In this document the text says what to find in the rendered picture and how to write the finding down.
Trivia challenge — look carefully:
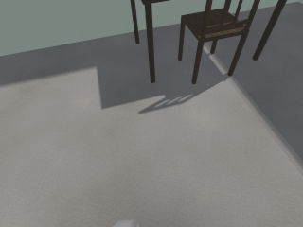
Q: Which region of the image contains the chair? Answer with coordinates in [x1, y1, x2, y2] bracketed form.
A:
[178, 0, 260, 84]

